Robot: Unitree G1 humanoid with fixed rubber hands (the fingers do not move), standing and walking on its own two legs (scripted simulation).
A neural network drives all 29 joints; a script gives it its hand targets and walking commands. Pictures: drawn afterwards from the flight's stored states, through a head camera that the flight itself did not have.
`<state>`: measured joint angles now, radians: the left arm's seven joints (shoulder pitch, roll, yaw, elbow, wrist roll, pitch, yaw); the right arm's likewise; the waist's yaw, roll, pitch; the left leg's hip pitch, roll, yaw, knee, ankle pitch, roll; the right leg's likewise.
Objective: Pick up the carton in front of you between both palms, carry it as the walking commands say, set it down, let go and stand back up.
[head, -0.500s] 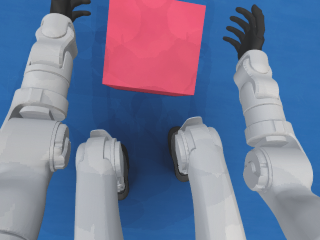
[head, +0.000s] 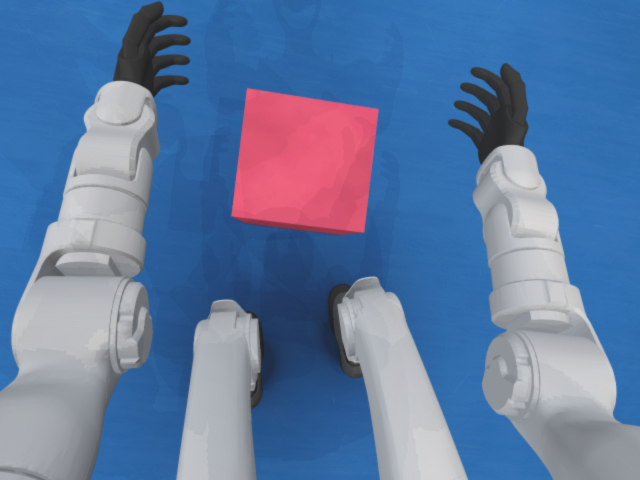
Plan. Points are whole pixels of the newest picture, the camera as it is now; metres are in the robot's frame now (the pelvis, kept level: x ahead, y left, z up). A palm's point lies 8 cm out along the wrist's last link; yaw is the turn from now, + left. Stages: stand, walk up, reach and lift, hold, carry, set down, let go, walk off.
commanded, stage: set down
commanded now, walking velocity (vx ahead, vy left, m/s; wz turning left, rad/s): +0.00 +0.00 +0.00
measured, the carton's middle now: (301, 175) +0.48 -0.04 -0.42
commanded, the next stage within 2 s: let go in 0.24 s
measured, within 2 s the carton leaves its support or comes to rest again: neither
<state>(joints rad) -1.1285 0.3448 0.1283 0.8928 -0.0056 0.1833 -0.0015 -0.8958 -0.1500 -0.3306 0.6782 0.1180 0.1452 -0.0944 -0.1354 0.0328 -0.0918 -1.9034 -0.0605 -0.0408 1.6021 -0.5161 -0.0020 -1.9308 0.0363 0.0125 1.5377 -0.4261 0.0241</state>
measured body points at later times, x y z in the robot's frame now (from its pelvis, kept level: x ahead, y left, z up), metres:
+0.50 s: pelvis +0.04 -0.01 +0.13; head +0.29 +0.00 +0.51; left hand +0.49 +0.17 +0.01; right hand +0.42 -0.24 +0.02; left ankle +0.07 +0.11 -0.51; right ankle +0.11 -0.12 -0.51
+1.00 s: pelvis +0.11 -0.01 +0.22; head +0.20 +0.01 +0.66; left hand +0.34 +0.21 +0.13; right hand +0.29 -0.24 +0.15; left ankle +0.07 +0.11 -0.51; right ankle +0.10 -0.12 -0.51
